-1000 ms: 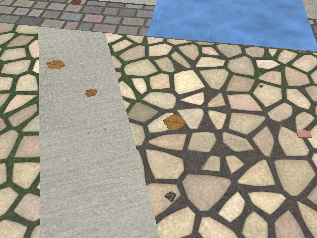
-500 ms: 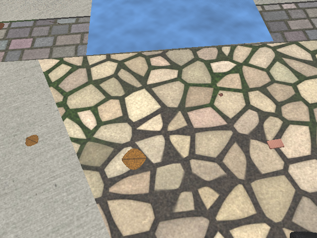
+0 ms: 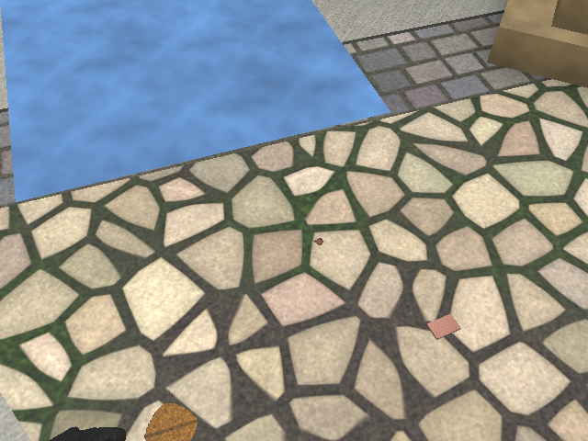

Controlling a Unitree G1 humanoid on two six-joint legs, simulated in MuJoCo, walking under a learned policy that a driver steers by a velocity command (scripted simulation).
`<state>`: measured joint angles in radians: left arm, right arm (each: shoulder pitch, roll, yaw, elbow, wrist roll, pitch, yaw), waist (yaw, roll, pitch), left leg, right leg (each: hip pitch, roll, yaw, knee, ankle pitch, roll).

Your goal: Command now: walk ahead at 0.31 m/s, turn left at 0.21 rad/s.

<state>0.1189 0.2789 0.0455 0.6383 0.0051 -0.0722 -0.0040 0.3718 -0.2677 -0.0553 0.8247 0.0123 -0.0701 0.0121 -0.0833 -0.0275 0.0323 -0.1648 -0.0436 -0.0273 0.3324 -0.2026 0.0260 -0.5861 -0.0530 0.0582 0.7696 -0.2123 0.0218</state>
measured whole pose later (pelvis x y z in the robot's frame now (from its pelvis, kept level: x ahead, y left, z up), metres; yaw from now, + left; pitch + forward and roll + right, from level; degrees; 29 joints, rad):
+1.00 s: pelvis +0.17 +0.01 -0.01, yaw +30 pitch +2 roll -1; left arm 0.16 0.30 0.07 0.75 -0.02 -0.07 -0.03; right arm 0.27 -0.29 -0.05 0.66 0.01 0.00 0.00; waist -0.03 0.01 -0.03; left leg -0.23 -0.06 -0.14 0.47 -0.27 0.04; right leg -0.31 0.01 0.01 0.52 -0.26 -0.01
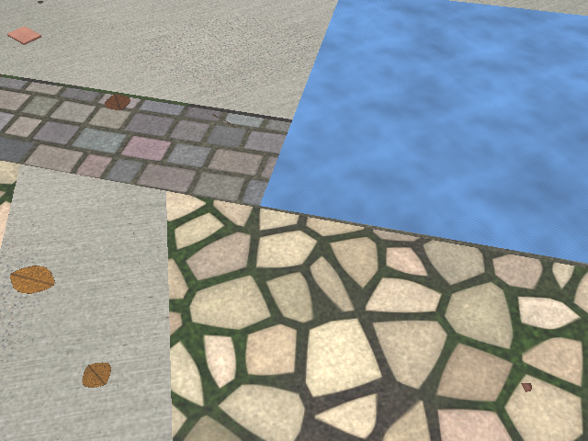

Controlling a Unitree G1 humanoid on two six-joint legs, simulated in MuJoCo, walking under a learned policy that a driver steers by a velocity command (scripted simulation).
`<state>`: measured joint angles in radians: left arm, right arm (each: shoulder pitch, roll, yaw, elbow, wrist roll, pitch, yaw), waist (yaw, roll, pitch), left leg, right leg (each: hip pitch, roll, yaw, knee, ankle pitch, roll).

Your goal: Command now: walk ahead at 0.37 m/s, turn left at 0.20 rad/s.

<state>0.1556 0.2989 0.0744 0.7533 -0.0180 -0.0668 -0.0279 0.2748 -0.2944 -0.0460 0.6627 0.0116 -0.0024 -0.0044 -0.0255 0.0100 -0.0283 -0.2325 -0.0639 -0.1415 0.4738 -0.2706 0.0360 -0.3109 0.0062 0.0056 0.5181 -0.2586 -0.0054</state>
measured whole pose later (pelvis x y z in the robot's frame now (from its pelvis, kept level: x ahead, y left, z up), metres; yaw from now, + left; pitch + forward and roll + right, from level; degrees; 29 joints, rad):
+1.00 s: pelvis +0.49 -0.01 -0.02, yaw -16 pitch +1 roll +2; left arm 0.07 0.27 0.05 0.64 -0.02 -0.02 -0.06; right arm 0.33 -0.30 -0.08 0.84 0.03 -0.05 -0.01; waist -0.06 -0.02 0.05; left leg 0.11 0.04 0.29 0.37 -0.46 -0.05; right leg -0.53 -0.03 -0.06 0.60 -0.12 -0.10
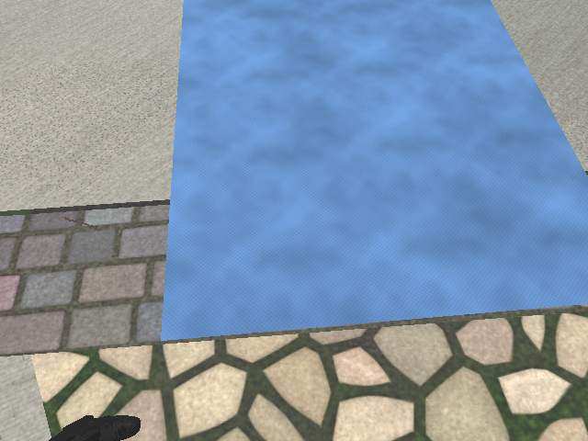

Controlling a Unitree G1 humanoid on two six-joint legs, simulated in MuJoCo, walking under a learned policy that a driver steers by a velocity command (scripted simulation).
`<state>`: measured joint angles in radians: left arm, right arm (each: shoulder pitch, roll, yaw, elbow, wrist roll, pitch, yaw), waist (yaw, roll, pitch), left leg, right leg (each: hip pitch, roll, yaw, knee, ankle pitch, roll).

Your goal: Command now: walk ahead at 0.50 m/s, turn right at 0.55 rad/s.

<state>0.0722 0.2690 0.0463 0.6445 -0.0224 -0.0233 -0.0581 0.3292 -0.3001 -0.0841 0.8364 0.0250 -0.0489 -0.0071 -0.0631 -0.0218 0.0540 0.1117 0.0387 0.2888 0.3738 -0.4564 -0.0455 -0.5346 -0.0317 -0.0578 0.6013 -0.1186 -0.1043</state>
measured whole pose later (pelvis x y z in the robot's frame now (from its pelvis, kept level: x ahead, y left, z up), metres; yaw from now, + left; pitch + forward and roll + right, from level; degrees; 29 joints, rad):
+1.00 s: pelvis +0.53 -0.07 +0.01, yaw -15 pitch +2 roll +1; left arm 0.06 0.25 0.03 0.66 0.03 -0.07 -0.01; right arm 0.32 -0.29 -0.04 0.87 0.00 -0.05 0.00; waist -0.08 0.00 0.04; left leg -0.14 -0.03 -0.02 0.62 -0.46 0.00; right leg -0.45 0.00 0.01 0.49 -0.04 -0.02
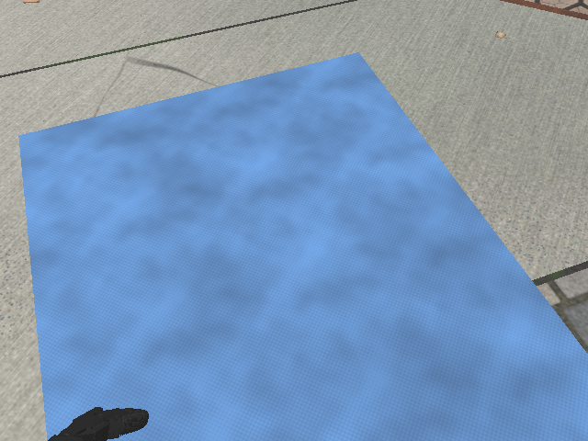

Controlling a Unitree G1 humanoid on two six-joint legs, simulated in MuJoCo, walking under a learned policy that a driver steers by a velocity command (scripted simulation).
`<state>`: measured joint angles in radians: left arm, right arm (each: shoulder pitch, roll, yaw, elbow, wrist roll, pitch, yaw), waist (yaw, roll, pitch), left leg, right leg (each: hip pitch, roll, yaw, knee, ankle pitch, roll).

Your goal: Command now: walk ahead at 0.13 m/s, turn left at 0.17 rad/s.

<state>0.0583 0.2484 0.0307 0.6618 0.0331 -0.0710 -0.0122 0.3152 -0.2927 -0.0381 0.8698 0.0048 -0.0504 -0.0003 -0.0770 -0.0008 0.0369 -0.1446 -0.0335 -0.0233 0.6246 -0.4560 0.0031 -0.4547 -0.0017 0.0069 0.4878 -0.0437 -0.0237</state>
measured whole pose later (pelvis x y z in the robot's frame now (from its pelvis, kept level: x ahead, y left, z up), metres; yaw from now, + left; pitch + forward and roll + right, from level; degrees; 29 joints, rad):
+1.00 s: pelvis +0.25 +0.05 +0.01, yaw +26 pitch +2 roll -1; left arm 0.22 0.27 0.06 0.86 0.00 -0.11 -0.03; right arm 0.33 -0.30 -0.05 0.76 0.02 -0.06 -0.01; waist 0.00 0.05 -0.01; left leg -0.44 0.01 -0.08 1.09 -0.35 0.03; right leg -0.21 0.04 0.00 0.39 -0.22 -0.03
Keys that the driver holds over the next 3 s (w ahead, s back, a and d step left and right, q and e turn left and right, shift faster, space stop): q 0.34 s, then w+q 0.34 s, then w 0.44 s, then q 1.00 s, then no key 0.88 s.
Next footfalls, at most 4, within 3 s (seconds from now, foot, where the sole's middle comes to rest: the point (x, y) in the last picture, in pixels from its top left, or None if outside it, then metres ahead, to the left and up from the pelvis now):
0.36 left None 0.07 0.13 -0.77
0.86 right None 0.33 -0.03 -0.77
1.30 left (150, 427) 0.51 0.32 -0.77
1.74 right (230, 361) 0.65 0.15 -0.77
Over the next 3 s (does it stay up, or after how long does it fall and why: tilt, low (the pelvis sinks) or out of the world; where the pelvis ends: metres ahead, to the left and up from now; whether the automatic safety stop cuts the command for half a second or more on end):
stays up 0.52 0.20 0.01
